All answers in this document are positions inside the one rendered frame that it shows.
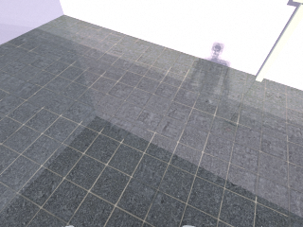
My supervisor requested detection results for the panel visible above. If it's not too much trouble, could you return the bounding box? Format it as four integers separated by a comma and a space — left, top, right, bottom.
256, 0, 303, 82

